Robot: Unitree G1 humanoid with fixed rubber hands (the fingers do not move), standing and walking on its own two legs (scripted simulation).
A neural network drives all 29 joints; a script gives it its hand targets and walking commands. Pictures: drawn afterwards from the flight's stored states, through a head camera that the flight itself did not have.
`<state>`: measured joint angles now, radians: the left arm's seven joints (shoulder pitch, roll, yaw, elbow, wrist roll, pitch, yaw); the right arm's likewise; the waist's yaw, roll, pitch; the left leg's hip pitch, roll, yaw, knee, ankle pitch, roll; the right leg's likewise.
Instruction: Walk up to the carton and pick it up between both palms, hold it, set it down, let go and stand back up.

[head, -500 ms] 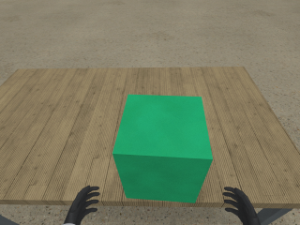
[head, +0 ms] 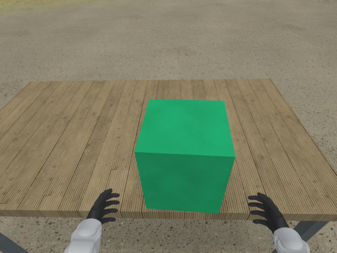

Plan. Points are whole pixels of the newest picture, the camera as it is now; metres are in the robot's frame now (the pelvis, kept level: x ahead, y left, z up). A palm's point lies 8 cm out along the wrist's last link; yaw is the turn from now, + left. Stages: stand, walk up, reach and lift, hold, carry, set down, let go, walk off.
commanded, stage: let go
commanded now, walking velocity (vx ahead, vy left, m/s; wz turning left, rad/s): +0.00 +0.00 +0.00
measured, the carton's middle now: (184, 156) +0.38 +0.00 +0.02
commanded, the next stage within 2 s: stand in 0.40 s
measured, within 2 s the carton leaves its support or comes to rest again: neither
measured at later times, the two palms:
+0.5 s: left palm (94, 224) +0.21 +0.22 -0.03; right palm out of the picture +0.17 -0.24 -0.08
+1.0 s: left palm (93, 226) +0.21 +0.22 -0.03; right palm out of the picture +0.15 -0.27 -0.10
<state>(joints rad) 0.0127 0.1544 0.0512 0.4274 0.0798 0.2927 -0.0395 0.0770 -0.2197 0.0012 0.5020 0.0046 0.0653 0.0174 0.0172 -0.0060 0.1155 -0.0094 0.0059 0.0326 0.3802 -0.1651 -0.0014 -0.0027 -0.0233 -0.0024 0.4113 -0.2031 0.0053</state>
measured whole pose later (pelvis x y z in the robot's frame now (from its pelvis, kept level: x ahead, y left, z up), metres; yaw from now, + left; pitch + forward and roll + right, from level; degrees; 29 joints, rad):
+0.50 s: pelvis +0.02 -0.01 +0.00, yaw +0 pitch -3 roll +0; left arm 0.18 0.23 -0.02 0.39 -0.01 -0.01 -0.02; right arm 0.23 -0.22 -0.03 0.57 -0.03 -0.05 0.04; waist 0.00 0.03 0.03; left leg -0.19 0.03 0.04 0.45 -0.21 -0.01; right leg -0.17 0.01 0.02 0.47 -0.24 0.00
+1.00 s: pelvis +0.03 -0.01 -0.01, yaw +3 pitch -1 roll +0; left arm 0.24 0.27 -0.02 0.35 0.00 -0.09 -0.02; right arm 0.27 -0.26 -0.03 0.68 -0.02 -0.02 0.05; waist -0.02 0.00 0.00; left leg -0.26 0.03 -0.01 0.54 -0.26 -0.03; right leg -0.22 0.01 -0.03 0.53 -0.30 -0.02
